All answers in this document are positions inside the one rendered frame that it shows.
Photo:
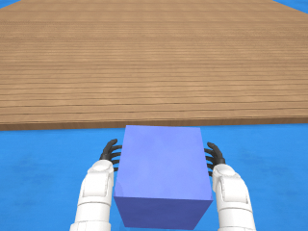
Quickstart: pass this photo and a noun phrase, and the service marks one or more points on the right robot hand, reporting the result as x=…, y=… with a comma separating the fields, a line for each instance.
x=217, y=158

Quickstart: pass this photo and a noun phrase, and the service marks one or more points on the carton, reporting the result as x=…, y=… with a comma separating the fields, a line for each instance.
x=162, y=179

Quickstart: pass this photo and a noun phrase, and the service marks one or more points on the robot left forearm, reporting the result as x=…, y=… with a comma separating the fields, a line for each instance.
x=95, y=199

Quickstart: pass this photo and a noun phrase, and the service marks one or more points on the robot right forearm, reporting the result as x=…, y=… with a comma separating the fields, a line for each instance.
x=233, y=201

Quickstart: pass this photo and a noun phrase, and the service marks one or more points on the left robot hand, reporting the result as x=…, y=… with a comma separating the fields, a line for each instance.
x=108, y=155

